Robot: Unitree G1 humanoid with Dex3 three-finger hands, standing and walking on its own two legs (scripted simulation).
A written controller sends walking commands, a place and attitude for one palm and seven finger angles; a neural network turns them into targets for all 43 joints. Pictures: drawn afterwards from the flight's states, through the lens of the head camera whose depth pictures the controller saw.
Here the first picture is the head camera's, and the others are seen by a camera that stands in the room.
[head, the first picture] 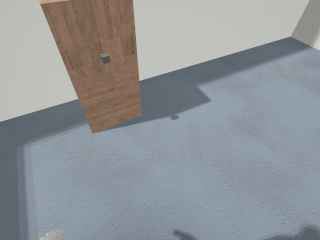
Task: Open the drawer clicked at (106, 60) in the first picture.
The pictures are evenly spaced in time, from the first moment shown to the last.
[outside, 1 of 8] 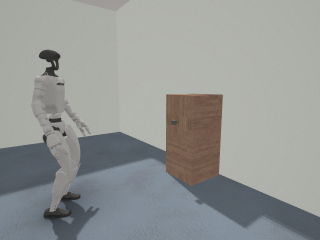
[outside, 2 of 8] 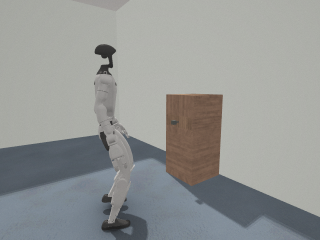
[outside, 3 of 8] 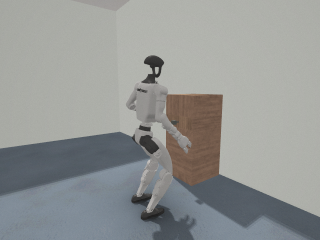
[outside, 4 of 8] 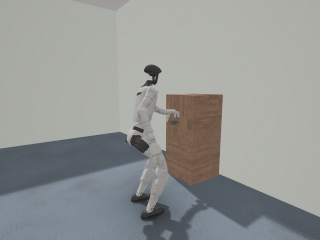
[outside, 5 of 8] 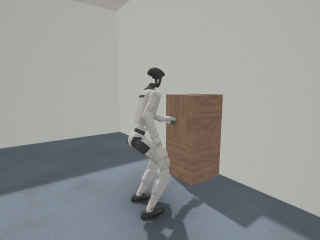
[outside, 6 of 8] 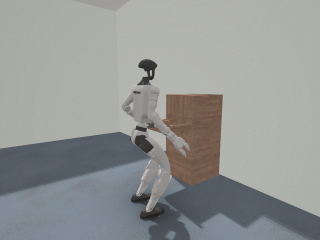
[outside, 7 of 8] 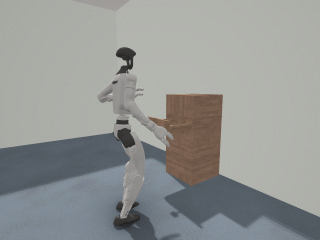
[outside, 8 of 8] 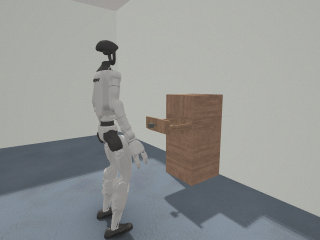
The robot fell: no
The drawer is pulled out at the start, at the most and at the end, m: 0.00 0.29 0.29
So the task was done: yes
